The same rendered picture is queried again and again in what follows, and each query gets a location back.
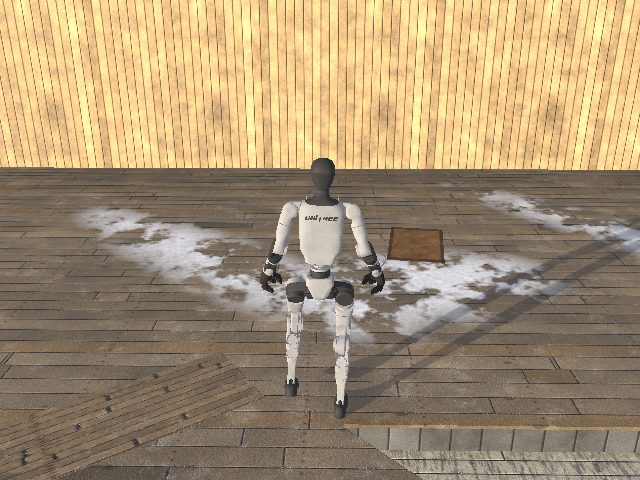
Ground right robot forearm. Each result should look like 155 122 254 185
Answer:
362 241 382 277

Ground humanoid robot head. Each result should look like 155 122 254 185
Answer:
305 158 339 206

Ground left robot hand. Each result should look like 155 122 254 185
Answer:
260 270 282 293

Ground robot torso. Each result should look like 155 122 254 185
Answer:
298 196 345 300

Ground robot left upper arm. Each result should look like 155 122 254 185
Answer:
272 201 301 255

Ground right robot hand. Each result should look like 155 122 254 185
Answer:
362 271 385 294

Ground left robot forearm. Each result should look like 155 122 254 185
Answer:
263 239 283 276

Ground robot right upper arm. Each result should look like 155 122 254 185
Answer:
343 202 372 257

